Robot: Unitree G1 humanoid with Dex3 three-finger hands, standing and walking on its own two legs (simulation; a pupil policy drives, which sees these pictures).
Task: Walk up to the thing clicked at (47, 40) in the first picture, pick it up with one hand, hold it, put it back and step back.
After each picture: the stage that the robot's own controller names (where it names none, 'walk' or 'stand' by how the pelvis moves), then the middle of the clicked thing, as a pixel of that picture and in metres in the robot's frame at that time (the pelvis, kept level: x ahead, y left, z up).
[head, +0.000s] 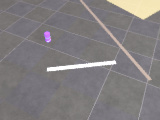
stand; (47, 37) +1.50 +0.41 -0.72
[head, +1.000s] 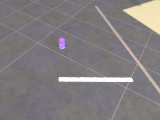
walk; (61, 43) +1.38 +0.16 -0.69
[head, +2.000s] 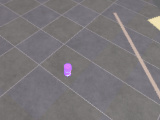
walk; (67, 69) +0.86 +0.12 -0.70
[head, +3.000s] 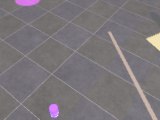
walk; (54, 110) +0.50 +0.19 -0.70
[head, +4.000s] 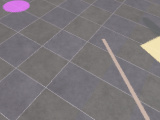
stand; out of the picture +0.37 +0.18 -0.71
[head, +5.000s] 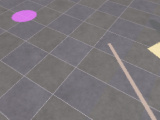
stand; out of the picture +0.36 +0.18 -0.72
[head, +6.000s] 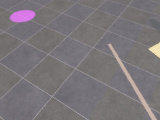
stand; out of the picture +0.32 +0.18 -0.72
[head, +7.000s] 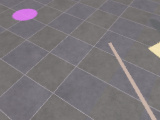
stand; out of the picture +0.36 +0.18 -0.73
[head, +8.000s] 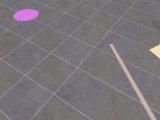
stand; out of the picture +0.35 +0.18 -0.73
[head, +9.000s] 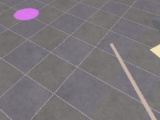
stand; out of the picture +0.35 +0.18 -0.73
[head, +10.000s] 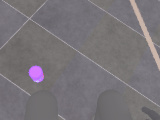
go down; (36, 74) +0.42 +0.19 -0.43
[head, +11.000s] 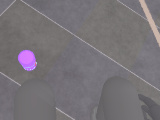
go down; (28, 61) +0.44 +0.21 -0.31
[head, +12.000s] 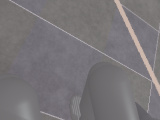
close in; out of the picture +0.42 +0.25 -0.23
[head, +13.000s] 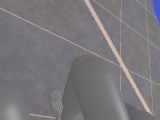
close; out of the picture +0.42 +0.27 -0.22
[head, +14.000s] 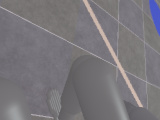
lift; out of the picture +0.42 +0.27 -0.22
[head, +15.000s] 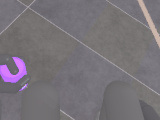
lift; (15, 75) +0.33 +0.23 -0.07
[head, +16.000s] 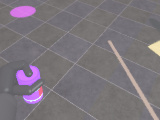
hold; (30, 85) +0.33 +0.17 +0.04
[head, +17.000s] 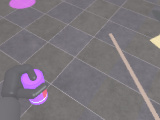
hold; (35, 87) +0.33 +0.17 +0.01
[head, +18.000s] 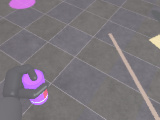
hold; (36, 87) +0.33 +0.17 +0.00
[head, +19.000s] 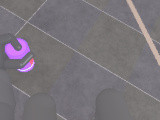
crouch; (21, 56) +0.43 +0.19 -0.08
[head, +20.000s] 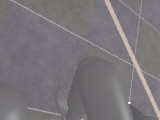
lower; out of the picture +0.43 +0.28 -0.23
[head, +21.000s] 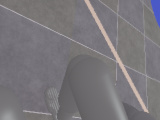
lower; out of the picture +0.44 +0.29 -0.23
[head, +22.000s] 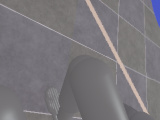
lower; out of the picture +0.44 +0.29 -0.23
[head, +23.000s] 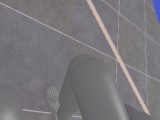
lower; out of the picture +0.45 +0.29 -0.23
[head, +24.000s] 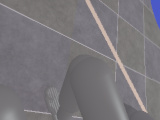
loosen; out of the picture +0.44 +0.28 -0.23
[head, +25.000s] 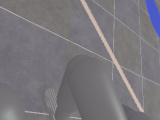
withdraw; out of the picture +0.44 +0.27 -0.24
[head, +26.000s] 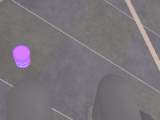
walk; (22, 57) +0.45 +0.22 -0.29
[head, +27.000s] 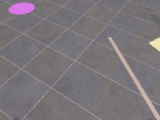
stand; out of the picture +0.40 +0.16 -0.65
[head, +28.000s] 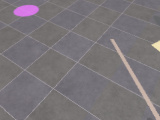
stand; out of the picture +0.40 +0.17 -0.67
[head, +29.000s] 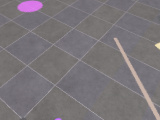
stand; out of the picture +0.40 +0.17 -0.67
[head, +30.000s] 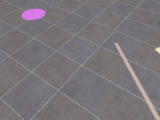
walk; out of the picture +0.41 +0.16 -0.72
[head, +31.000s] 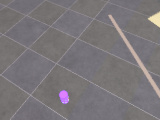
walk; (64, 97) +0.54 +0.17 -0.71
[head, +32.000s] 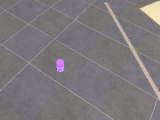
walk; (60, 65) +0.82 +0.14 -0.70
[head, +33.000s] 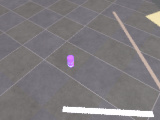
stand; (70, 61) +1.04 +0.15 -0.70
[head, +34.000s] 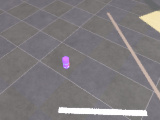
stand; (66, 62) +1.05 +0.16 -0.72
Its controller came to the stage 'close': yes
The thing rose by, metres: 0.71
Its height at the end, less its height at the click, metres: +0.00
